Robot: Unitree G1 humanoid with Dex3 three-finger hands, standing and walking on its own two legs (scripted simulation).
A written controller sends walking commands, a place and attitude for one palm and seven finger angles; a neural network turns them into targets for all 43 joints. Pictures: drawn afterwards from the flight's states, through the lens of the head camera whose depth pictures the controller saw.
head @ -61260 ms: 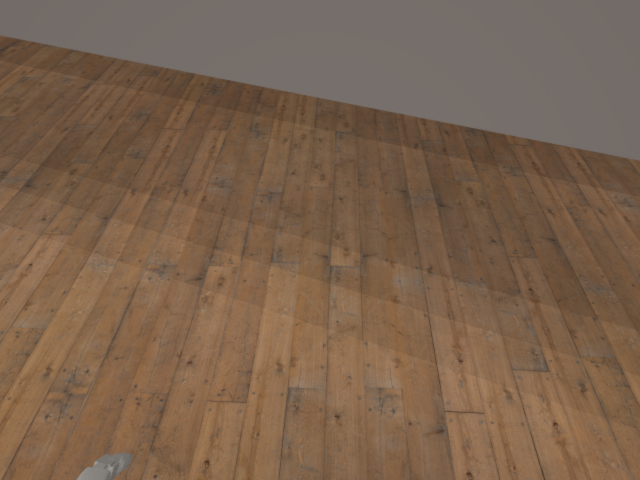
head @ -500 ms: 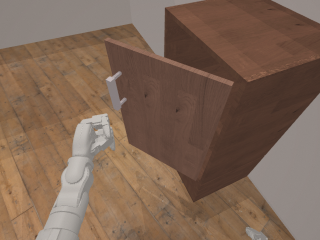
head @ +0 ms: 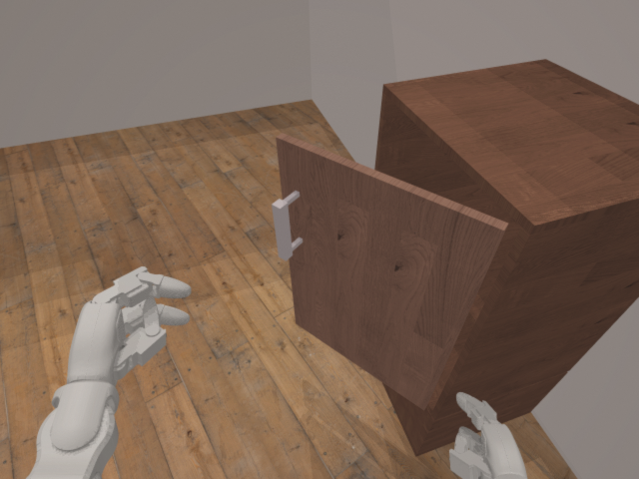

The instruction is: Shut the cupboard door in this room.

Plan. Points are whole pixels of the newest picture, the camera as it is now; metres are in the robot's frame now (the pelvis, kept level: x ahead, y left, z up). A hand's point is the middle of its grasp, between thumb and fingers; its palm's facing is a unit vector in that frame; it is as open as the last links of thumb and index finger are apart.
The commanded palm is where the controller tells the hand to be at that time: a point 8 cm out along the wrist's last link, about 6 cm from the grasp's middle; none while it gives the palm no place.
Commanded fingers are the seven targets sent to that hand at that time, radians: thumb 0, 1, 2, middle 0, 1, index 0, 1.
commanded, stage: draw the hand back to the body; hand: left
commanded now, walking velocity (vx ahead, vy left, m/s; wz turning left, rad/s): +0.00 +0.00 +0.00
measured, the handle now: (289, 225) +0.58 +0.12 -0.04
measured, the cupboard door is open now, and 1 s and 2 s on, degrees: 34 34 34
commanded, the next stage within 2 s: step back with the hand held close in 0.66 s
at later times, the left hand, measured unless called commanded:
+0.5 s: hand (53, 357) +0.18 +0.27 +0.15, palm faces +0.45 -0.81 -0.38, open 7.2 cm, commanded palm +0.13 +0.31 +0.18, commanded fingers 0.00 0.90 0.90 -0.20 -0.30 -0.20 -0.30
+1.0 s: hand (77, 350) +0.19 +0.25 +0.15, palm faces +0.40 -0.81 -0.44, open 7.4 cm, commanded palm +0.13 +0.29 +0.18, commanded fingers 0.00 0.90 0.90 -0.20 -0.30 -0.20 -0.30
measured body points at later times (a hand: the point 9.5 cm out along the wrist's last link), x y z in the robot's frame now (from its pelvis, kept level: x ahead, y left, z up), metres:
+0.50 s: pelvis -0.01 +0.01 +0.00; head -0.03 -0.02 +0.45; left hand +0.15 +0.31 +0.18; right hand +0.18 -0.22 -0.08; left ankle -0.02 +0.06 -0.74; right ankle -0.02 -0.11 -0.74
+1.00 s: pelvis -0.01 -0.01 +0.00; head -0.02 -0.03 +0.45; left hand +0.16 +0.29 +0.18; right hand +0.16 -0.26 -0.09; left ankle -0.02 +0.06 -0.74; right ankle -0.02 -0.11 -0.74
